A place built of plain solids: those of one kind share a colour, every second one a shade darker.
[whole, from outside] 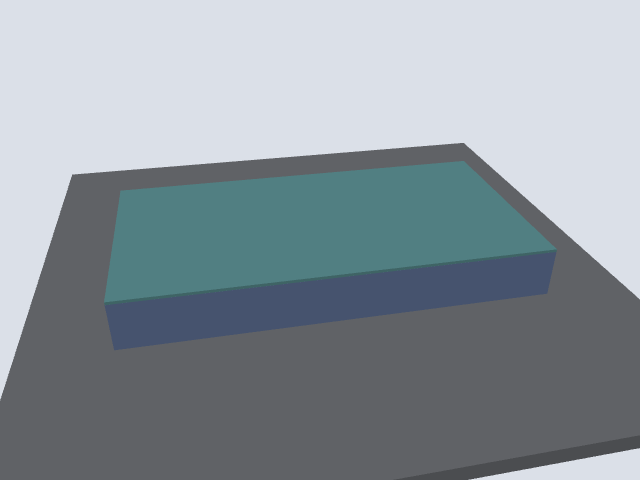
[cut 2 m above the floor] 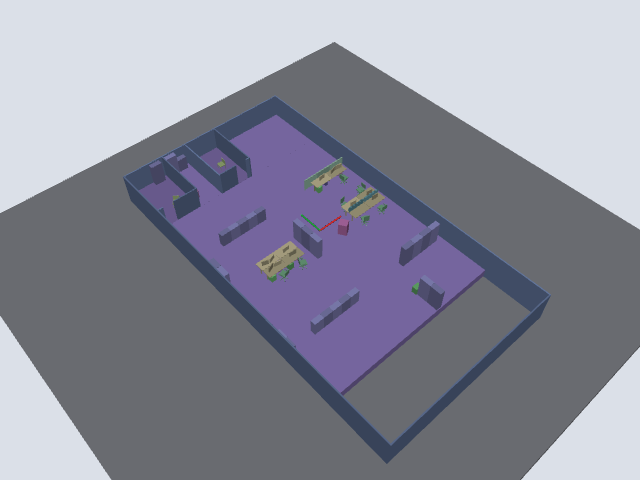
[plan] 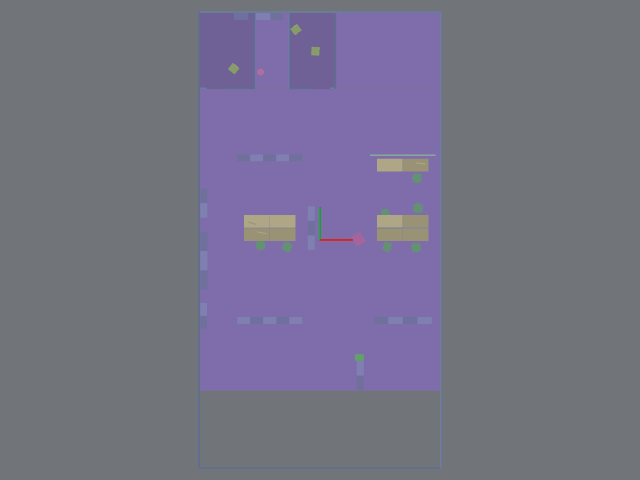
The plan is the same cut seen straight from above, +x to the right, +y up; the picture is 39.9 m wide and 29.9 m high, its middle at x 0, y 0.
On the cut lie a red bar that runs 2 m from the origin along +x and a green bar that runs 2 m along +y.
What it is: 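One storey of an office; an open floor with rows of desks, a band of small rooms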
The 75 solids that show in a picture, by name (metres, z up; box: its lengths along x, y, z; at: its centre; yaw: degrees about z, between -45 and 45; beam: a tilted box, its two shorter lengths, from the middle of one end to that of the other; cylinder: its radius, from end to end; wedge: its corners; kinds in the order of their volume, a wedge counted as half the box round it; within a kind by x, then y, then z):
{
 "floor_1": {"box": [3.32, 4.75, 0.78], "at": [-5.81, 11.77, 0.34]},
 "floor_2": {"box": [2.06, 4.75, 0.78], "at": [-3.02, 11.77, 0.34]},
 "floor_3": {"box": [2.8, 4.75, 0.78], "at": [-0.49, 11.77, 0.34]},
 "floor_4": {"box": [14.95, 18.8, 0.78], "at": [0.0, 0.0, 0.34]},
 "floor_5": {"box": [6.46, 4.75, 0.78], "at": [4.24, 11.77, 0.34]},
 "roof_1": {"box": [15.15, 28.5, 0.2], "at": [0.0, 0.0, 3.43]},
 "wall_1": {"box": [0.1, 28.5, 3.38], "at": [-7.53, 0.0, 1.64]},
 "wall_2": {"box": [2.0, 0.1, 2.6], "at": [-5.15, 9.45, 2.03]},
 "wall_3": {"box": [0.1, 4.75, 2.6], "at": [-4.1, 11.77, 2.03]},
 "wall_4": {"box": [0.1, 4.75, 2.6], "at": [-1.94, 11.77, 2.03]},
 "wall_5": {"box": [1.53, 0.1, 2.6], "at": [-1.13, 9.45, 2.03]},
 "wall_6": {"box": [14.95, 0.1, 3.38], "at": [0.0, -14.2, 1.64]},
 "wall_7": {"box": [14.95, 0.1, 3.38], "at": [0.0, 14.2, 1.64]},
 "wall_8": {"box": [0.3, 0.1, 2.6], "at": [0.76, 9.45, 2.03]},
 "wall_9": {"box": [0.1, 4.75, 2.6], "at": [0.96, 11.77, 2.03]},
 "wall_10": {"box": [0.1, 28.5, 3.38], "at": [7.53, 0.0, 1.64]},
 "wall_11": {"box": [0.1, 4.75, 3.38], "at": [7.53, 11.77, 1.64]},
 "cabinet_1": {"box": [0.43, 0.8, 1.18], "at": [-7.25, -5.13, 1.32]},
 "cabinet_2": {"box": [0.43, 0.8, 1.18], "at": [-7.25, -4.32, 1.32]},
 "cabinet_3": {"box": [0.44, 0.9, 1.87], "at": [-7.25, 1.84, 1.66]},
 "cabinet_4": {"box": [0.44, 0.9, 1.87], "at": [-7.25, 2.75, 1.66]},
 "cabinet_5": {"box": [0.47, 1.2, 0.76], "at": [-7.23, -2.5, 1.11]},
 "cabinet_6": {"box": [0.47, 1.2, 0.76], "at": [-7.23, -1.29, 1.11]},
 "cabinet_7": {"box": [0.47, 1.2, 0.76], "at": [-7.23, -0.08, 1.11]},
 "cabinet_8": {"box": [0.9, 0.44, 1.87], "at": [-4.91, 13.92, 1.66]},
 "cabinet_9": {"box": [0.8, 0.43, 1.18], "at": [-4.75, -5.02, 1.32]},
 "cabinet_10": {"box": [0.8, 0.43, 1.18], "at": [-4.75, 5.12, 1.32]},
 "cabinet_11": {"box": [0.8, 0.43, 1.18], "at": [-3.94, -5.02, 1.32]},
 "cabinet_12": {"box": [0.8, 0.43, 1.18], "at": [-3.94, 5.12, 1.32]},
 "cabinet_13": {"box": [0.9, 0.44, 1.87], "at": [-3.54, 13.92, 1.66]},
 "cabinet_14": {"box": [0.8, 0.43, 1.18], "at": [-3.13, -5.02, 1.32]},
 "cabinet_15": {"box": [0.8, 0.43, 1.18], "at": [-3.13, 5.12, 1.32]},
 "cabinet_16": {"box": [0.8, 0.43, 1.18], "at": [-2.68, 13.92, 1.32]},
 "cabinet_17": {"box": [0.8, 0.43, 1.18], "at": [-2.32, -5.02, 1.32]},
 "cabinet_18": {"box": [0.8, 0.43, 1.18], "at": [-2.32, 5.12, 1.32]},
 "cabinet_19": {"box": [0.8, 0.43, 1.18], "at": [-1.51, -5.02, 1.32]},
 "cabinet_20": {"box": [0.8, 0.43, 1.18], "at": [-1.51, 5.12, 1.32]},
 "cabinet_21": {"box": [0.44, 0.9, 1.87], "at": [-0.54, -0.17, 1.66]},
 "cabinet_22": {"box": [0.44, 0.9, 1.87], "at": [-0.54, 0.74, 1.66]},
 "cabinet_23": {"box": [0.44, 0.9, 1.87], "at": [-0.54, 1.65, 1.66]},
 "cabinet_24": {"box": [0.44, 0.9, 1.87], "at": [2.5, -8.9, 1.66]},
 "cabinet_25": {"box": [0.44, 0.9, 1.87], "at": [2.5, -7.99, 1.66]},
 "cabinet_26": {"box": [0.9, 0.44, 1.87], "at": [3.79, -5.01, 1.66]},
 "cabinet_27": {"box": [0.9, 0.44, 1.87], "at": [4.7, -5.01, 1.66]},
 "cabinet_28": {"box": [0.9, 0.44, 1.87], "at": [5.61, -5.01, 1.66]},
 "cabinet_29": {"box": [0.9, 0.44, 1.87], "at": [6.52, -5.01, 1.66]},
 "copier_1": {"box": [0.64, 0.69, 1.07], "at": [2.4, 0.04, 1.26], "yaw": 31.9},
 "desk_1": {"box": [1.6, 0.8, 0.032], "at": [-3.94, 0.34, 1.47]},
 "desk_2": {"box": [1.6, 0.8, 0.032], "at": [-3.94, 1.16, 1.47]},
 "desk_3": {"box": [1.6, 0.8, 0.032], "at": [-2.33, 0.34, 1.47]},
 "desk_4": {"box": [1.6, 0.8, 0.032], "at": [-2.33, 1.16, 1.47]},
 "desk_5": {"box": [1.6, 0.8, 0.032], "at": [4.35, 0.34, 1.47]},
 "desk_6": {"box": [1.6, 0.8, 0.032], "at": [4.35, 1.16, 1.47]},
 "desk_7": {"box": [1.6, 0.8, 0.032], "at": [4.35, 4.66, 1.47]},
 "desk_8": {"box": [1.6, 0.8, 0.032], "at": [5.96, 0.34, 1.47]},
 "desk_9": {"box": [1.6, 0.8, 0.032], "at": [5.96, 1.16, 1.47]},
 "desk_10": {"box": [1.6, 0.8, 0.032], "at": [5.96, 4.66, 1.47]},
 "pedestal_1": {"box": [0.42, 0.54, 0.57], "at": [-4.36, 0.23, 1.01]},
 "pedestal_2": {"box": [0.54, 0.42, 0.57], "at": [2.45, -7.32, 1.01]},
 "pedestal_3": {"box": [0.42, 0.54, 0.57], "at": [3.93, 4.55, 1.01]},
 "guard_1": {"box": [1.28, 0.03, 0.99], "at": [3.81, 5.28, 1.26]},
 "guard_2": {"box": [1.28, 0.03, 0.99], "at": [5.15, 5.28, 1.26]},
 "guard_3": {"box": [4.1, 0.1, 0.05], "at": [5.15, 5.28, 1.78]},
 "guard_4": {"box": [1.28, 0.03, 0.99], "at": [6.5, 5.28, 1.26]},
 "officechair_1": {"box": [0.49, 0.5, 0.08], "at": [-3.7, -0.31, 1.27], "yaw": 15.4},
 "officechair_2": {"box": [0.5, 0.49, 0.08], "at": [-2.02, -0.45, 1.23], "yaw": -24.3},
 "officechair_3": {"box": [0.49, 0.51, 0.08], "at": [4.19, -0.41, 1.26], "yaw": -19.4},
 "officechair_4": {"box": [0.49, 0.5, 0.08], "at": [5.99, -0.45, 1.19], "yaw": -1.5},
 "officechair_5": {"box": [0.5, 0.49, 0.08], "at": [6.07, 1.98, 1.27], "yaw": -2.1},
 "officechair_6": {"box": [0.5, 0.49, 0.08], "at": [6.07, 3.85, 1.23], "yaw": 5.4},
 "screen_1": {"box": [1.5, 0.028, 0.41], "at": [4.35, 0.71, 1.69]},
 "screen_2": {"box": [1.5, 0.028, 0.41], "at": [5.96, 0.71, 1.69]},
 "visitorchair_1": {"box": [0.54, 0.5, 0.04], "at": [-5.38, 10.68, 1.2], "yaw": -38.9},
 "visitorchair_2": {"box": [0.54, 0.5, 0.04], "at": [-1.49, 13.11, 1.2], "yaw": 37.9},
 "visitorchair_3": {"box": [0.5, 0.54, 0.04], "at": [-0.29, 11.76, 1.2], "yaw": -3.0}
}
